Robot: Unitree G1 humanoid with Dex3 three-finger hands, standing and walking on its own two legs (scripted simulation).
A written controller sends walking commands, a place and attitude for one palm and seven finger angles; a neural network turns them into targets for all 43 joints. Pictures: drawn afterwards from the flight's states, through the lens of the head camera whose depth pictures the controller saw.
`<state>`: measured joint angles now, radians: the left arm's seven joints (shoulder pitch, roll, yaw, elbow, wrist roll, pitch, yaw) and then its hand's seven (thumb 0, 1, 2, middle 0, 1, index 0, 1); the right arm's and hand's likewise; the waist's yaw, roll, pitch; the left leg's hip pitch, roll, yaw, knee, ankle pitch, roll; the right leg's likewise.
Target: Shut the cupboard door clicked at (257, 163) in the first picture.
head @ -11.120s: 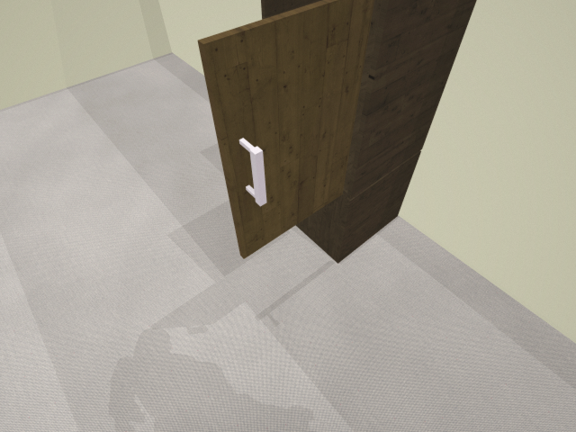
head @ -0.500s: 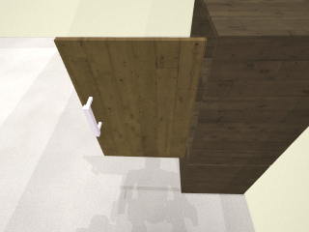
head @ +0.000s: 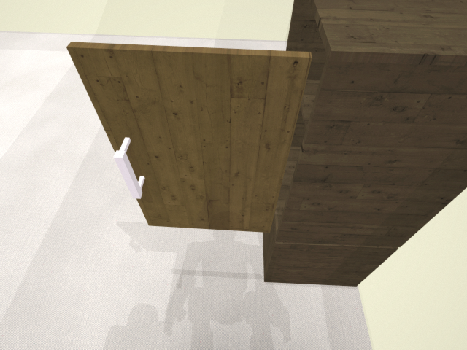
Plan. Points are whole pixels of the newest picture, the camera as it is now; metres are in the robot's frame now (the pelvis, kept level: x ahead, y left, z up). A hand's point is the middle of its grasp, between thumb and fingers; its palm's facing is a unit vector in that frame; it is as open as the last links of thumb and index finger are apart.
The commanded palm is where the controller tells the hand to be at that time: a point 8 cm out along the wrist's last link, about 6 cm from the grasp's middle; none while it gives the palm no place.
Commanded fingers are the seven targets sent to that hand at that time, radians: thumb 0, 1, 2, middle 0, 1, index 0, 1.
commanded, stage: come to a stop and stand still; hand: left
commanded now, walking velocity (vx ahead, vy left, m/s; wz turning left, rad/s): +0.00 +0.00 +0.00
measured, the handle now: (132, 169) +0.48 +0.26 -0.03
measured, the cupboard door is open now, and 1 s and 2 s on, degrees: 89 89 89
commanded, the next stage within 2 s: look again from close up in 0.02 s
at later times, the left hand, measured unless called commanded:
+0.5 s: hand out of the picture +0.02 +0.17 -0.17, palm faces +0.01 -0.98 -0.21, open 7.4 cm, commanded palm none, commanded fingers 0.00 0.90 0.90 -0.20 -0.30 -0.20 -0.30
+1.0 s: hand out of the picture +0.01 +0.19 -0.18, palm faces +0.06 -0.97 -0.22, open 7.4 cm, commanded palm none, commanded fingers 0.00 0.90 0.90 -0.20 -0.30 -0.20 -0.30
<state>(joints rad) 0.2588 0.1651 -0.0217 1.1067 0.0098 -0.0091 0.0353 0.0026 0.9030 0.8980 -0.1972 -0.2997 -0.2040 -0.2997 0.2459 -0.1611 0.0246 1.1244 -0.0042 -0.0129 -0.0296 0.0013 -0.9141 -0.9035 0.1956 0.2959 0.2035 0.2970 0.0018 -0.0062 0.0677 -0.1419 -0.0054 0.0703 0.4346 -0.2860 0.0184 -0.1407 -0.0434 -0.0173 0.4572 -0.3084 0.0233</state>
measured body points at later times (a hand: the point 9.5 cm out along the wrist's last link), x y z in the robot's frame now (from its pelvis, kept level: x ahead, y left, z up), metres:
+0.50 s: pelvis +0.00 -0.01 +0.00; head +0.02 -0.01 +0.45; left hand +0.02 +0.22 -0.16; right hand +0.03 -0.24 -0.16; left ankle -0.03 +0.10 -0.74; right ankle -0.04 -0.13 -0.74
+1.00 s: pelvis +0.00 +0.00 +0.00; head +0.02 +0.01 +0.44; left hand +0.00 +0.24 -0.16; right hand +0.02 -0.23 -0.16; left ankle -0.03 +0.10 -0.74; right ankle -0.04 -0.13 -0.74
